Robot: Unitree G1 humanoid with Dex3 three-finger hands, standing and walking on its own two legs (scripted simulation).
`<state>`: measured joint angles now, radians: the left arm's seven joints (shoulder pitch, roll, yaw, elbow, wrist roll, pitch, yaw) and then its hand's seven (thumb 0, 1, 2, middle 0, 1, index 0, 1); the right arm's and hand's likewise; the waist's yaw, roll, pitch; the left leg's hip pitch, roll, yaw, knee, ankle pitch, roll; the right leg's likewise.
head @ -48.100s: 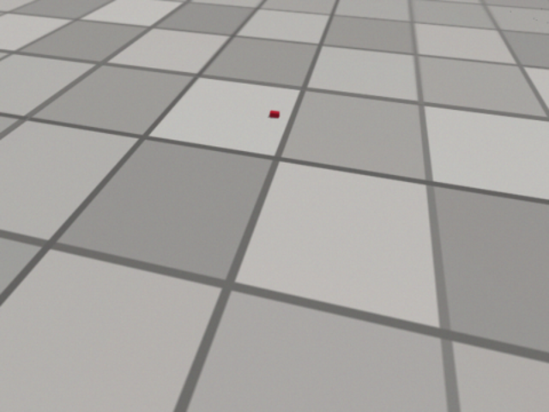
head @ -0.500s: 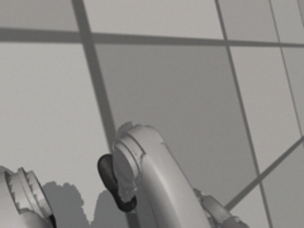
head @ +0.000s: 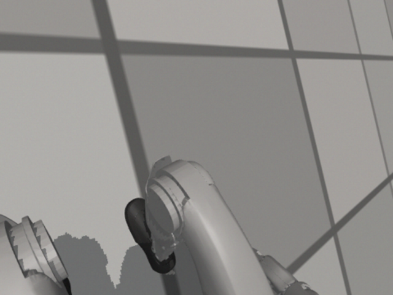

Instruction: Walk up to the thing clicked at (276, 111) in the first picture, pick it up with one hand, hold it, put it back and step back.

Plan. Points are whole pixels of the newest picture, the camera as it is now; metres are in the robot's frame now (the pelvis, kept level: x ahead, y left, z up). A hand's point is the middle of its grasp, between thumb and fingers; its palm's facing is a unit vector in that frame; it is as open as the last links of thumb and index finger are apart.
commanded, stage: close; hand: left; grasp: from above
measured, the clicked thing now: out of the picture +0.49 +0.36 -0.30
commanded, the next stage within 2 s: settle in 0.70 s
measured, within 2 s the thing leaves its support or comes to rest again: leaves its support in 1.08 s
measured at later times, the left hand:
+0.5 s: hand out of the picture +0.47 +0.34 -0.26, palm faces -0.47 -0.09 -0.88, open 9.2 cm
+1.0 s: hand out of the picture +0.46 +0.34 -0.25, palm faces -0.45 -0.10 -0.89, open 8.4 cm
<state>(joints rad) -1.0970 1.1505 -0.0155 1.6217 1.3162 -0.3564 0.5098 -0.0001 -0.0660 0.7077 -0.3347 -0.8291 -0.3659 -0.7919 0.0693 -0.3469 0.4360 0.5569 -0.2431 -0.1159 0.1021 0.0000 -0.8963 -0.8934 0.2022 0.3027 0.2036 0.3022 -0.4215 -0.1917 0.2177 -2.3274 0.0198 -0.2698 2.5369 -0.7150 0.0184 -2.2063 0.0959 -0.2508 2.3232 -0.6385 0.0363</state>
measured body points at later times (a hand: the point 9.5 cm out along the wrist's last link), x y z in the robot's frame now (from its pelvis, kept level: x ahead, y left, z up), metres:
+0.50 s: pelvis +0.00 +0.00 +0.00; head +0.29 +0.15 +0.31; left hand +0.49 +0.34 -0.21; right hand +0.07 -0.24 -0.05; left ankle +0.06 +0.12 -0.28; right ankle +0.12 -0.10 -0.28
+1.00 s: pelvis +0.00 +0.00 +0.00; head +0.28 +0.15 +0.31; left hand +0.48 +0.34 -0.20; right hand +0.08 -0.24 -0.05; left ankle +0.06 +0.12 -0.28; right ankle +0.12 -0.10 -0.28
